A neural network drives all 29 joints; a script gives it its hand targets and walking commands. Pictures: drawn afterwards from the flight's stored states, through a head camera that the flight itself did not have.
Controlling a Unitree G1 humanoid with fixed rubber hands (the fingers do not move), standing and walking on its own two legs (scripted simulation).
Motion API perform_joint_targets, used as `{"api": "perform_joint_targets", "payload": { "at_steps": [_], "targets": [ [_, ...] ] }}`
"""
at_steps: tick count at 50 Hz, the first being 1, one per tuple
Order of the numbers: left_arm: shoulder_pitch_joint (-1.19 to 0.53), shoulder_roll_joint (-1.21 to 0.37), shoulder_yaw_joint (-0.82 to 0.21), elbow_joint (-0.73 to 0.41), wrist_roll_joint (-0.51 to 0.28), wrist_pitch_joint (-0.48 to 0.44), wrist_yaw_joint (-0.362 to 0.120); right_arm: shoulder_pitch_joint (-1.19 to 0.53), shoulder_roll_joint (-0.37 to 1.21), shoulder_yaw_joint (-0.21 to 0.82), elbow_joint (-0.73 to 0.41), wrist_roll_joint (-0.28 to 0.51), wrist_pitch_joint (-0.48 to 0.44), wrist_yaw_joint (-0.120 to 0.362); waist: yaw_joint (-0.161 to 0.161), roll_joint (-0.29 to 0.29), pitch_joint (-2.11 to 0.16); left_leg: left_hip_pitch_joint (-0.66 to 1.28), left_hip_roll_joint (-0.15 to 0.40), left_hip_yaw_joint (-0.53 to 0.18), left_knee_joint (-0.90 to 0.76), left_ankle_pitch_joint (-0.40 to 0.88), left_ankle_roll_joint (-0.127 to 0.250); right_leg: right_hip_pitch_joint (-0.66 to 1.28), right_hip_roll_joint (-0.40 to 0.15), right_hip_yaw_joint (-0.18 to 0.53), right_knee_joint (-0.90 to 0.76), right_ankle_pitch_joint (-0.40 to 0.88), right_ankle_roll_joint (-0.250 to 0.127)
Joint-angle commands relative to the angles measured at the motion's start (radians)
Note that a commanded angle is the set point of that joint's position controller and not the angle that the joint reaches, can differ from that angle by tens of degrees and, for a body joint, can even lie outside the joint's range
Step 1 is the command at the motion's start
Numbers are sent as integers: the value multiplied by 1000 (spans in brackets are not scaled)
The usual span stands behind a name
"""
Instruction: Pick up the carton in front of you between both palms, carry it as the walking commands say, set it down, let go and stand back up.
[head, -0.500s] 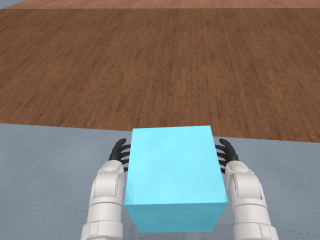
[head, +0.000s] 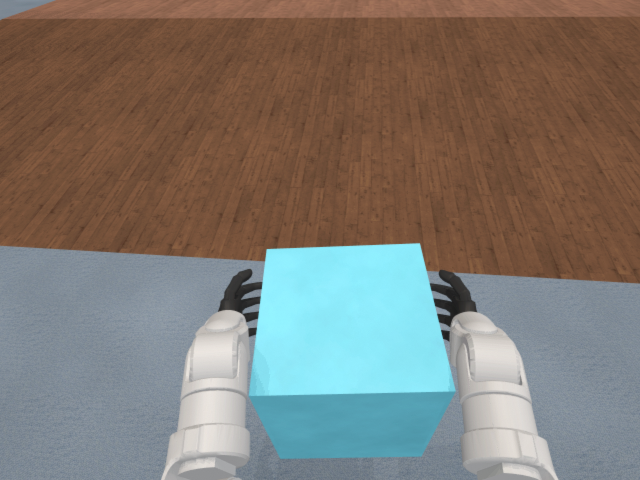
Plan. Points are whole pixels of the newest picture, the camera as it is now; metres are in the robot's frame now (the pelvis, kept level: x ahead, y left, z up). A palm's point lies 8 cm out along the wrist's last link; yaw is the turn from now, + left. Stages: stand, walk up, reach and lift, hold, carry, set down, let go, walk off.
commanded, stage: hold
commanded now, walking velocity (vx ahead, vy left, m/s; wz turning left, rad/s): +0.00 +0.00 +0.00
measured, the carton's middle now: (346, 356) +0.29 +0.00 -0.02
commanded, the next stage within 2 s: carry in 0.16 s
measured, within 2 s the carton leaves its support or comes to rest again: neither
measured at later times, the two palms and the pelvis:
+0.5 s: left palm (241, 268) +0.37 +0.15 +0.08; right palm (456, 270) +0.36 -0.15 +0.08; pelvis +0.09 +0.00 -0.02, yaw -2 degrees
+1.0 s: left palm (262, 176) +0.59 +0.14 +0.09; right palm (433, 184) +0.55 -0.16 +0.10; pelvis +0.35 +0.02 +0.00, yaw -4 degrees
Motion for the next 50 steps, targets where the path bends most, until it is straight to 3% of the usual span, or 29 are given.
{"api": "perform_joint_targets", "payload": {
  "at_steps": [1, 7, 8, 10, 11, 15, 19, 21, 22, 23, 24, 25, 26, 27, 28, 29, 30, 31, 32, 33, 35, 36, 37, 38, 39, 40, 42, 45, 50],
  "targets": [
    [-486, -908, -546, 7, -255, -19, -230, -514, 896, 541, -10, 255, -22, 229, -1, 1, -196, 55, -45, 62, -61, 83, -5, -8, 46, -64, -74, 83, 4],
    [-456, -905, -550, -12, -258, -15, -226, -489, 892, 548, -30, 261, -19, 227, 1, 2, -205, 66, -47, 60, -61, 129, -7, 8, 49, -62, -73, 130, 6],
    [-465, -897, -558, -22, -264, -11, -225, -503, 886, 561, -46, 268, -15, 228, -1, -3, -195, -82, 118, 30, 17, -12, 11, -110, -113, -24, 10, 5, -5],
    [-462, -902, -590, -64, -289, -8, -220, -501, 886, 584, -85, 287, -11, 223, 1, -1, -209, -154, 98, 0, -17, -406, 18, -183, -102, 10, -32, -395, -19],
    [-473, -909, -615, -99, -303, -3, -215, -508, 893, 607, -116, 302, -7, 219, -1, -5, -195, -193, 97, -6, -13, -512, 24, -217, -101, 18, -32, -504, -28],
    [-446, -909, -721, -232, -363, 34, -188, -483, 901, 718, -256, 365, 33, 192, 4, -20, -291, -192, 109, 51, 84, -319, 31, -212, -130, -7, 22, -338, -54],
    [-416, -882, -806, -393, -413, 121, -145, -454, 874, 795, -408, 408, 118, 151, 0, -10, -258, -255, 151, 22, 83, -417, 40, -277, -158, 3, 58, -421, -68],
    [-374, -854, -823, -456, -427, 170, -117, -405, 842, 809, -463, 422, 168, 124, -5, 56, -251, -187, 198, -32, 46, -369, 65, -359, -132, -72, 166, -304, -49],
    [-355, -840, -828, -486, -432, 196, -103, -369, 824, 808, -485, 422, 191, 108, -10, 130, -260, -115, 234, -81, 28, -281, 89, -417, -101, -141, 259, -210, -30],
    [-341, -826, -831, -513, -437, 220, -91, -332, 811, 802, -499, 422, 214, 90, -11, 202, -267, -42, 265, -122, 29, -129, 125, -470, -67, -205, 295, -186, -10],
    [-318, -810, -831, -540, -445, 243, -77, -288, 804, 797, -520, 420, 236, 69, -11, 204, -259, -9, 274, -120, 71, 63, 149, -489, -59, -234, 267, -199, -3],
    [-292, -801, -831, -563, -453, 264, -63, -239, 795, 791, -543, 416, 258, 47, -9, 164, -266, -31, 266, -73, 147, 229, 148, -427, -54, -248, 216, -190, -4],
    [-241, -797, -827, -577, -459, 283, -46, -212, 785, 795, -586, 420, 279, 27, 4, 90, -291, -121, 224, 35, 272, 399, 116, -262, -58, -228, 138, -134, -19],
    [-171, -788, -817, -589, -461, 299, -24, -198, 764, 799, -637, 425, 301, 9, 24, -58, -341, -311, 154, 187, 477, 471, 53, 0, -113, -127, 84, 103, -54],
    [-122, -786, -800, -610, -453, 308, -1, -207, 761, 813, -698, 445, 321, -5, 36, -299, -359, -601, 86, 292, 670, 201, -10, 233, -273, 96, 72, 510, -126],
    [-98, -796, -792, -651, -446, 320, 19, -213, 774, 831, -746, 470, 334, -17, 49, -365, -289, -871, 33, 300, 677, -354, -26, 377, -357, 237, 13, 726, -196],
    [-107, -812, -789, -708, -450, 329, 37, -231, 787, 838, -796, 488, 342, -29, 59, -200, -213, -967, 61, 273, 639, -536, -10, 405, -390, 280, 3, 747, -228],
    [-111, -826, -801, -773, -463, 336, 52, -196, 799, 834, -818, 496, 348, -40, 64, -100, -206, -982, 80, 247, 568, -555, 6, 424, -400, 257, 11, 684, -226],
    [-91, -821, -807, -830, -477, 341, 67, -124, 798, 820, -837, 492, 351, -55, 61, -84, -216, -937, 89, 246, 467, -458, 18, 419, -389, 195, 11, 625, -193],
    [-71, -810, -815, -874, -485, 344, 77, -65, 800, 803, -849, 485, 352, -70, 45, -118, -252, -814, 86, 268, 350, -280, 17, 367, -357, 104, -3, 598, -148],
    [-29, -759, -816, -933, -491, 349, 96, 1, 761, 770, -886, 459, 347, -108, 7, -193, -337, -312, -21, 372, 147, -49, 19, 89, -255, -154, 78, 712, -68],
    [-8, -716, -812, -952, -494, 352, 108, 34, 727, 743, -887, 439, 345, -130, -15, -164, -412, -24, -49, 438, 104, 34, 25, -48, -233, -251, 196, 706, -47],
    [-4, -664, -804, -979, -498, 355, 121, 70, 685, 717, -895, 418, 346, -151, -31, -68, -474, 215, -4, 387, 103, -3, 25, -207, -194, -296, 360, 466, -25],
    [-31, -612, -791, -996, -501, 366, 132, 105, 647, 690, -882, 396, 348, -173, -52, 141, -435, 245, 204, -10, -65, -306, 68, -388, -105, -319, 620, 164, 2],
    [-32, -585, -788, -989, -509, 375, 141, 85, 607, 672, -884, 387, 354, -190, -18, 273, -370, 250, 436, -468, -208, -129, 187, -603, -16, -237, 788, -239, 13],
    [-12, -573, -791, -955, -511, 382, 149, 48, 591, 680, -916, 402, 365, -198, -15, 145, -339, 214, 476, -426, -172, -132, 248, -645, -112, -133, 903, -259, -19],
    [38, -577, -736, -897, -485, 387, 164, 14, 587, 703, -926, 435, 374, -197, -16, -2, -275, 88, 417, -260, -177, -26, 232, -670, -175, -122, 878, -168, -42],
    [108, -584, -684, -822, -417, 381, 191, 9, 570, 738, -903, 466, 383, -185, -12, 49, -246, 22, 336, -60, -223, -11, 151, -620, -165, -174, 675, -64, -30],
    [124, -617, -705, -805, -385, 371, 190, 30, 572, 772, -888, 495, 380, -145, -17, 101, -161, 52, 290, 99, -241, 174, 136, -655, -127, -263, 380, 62, -1]
  ]
}}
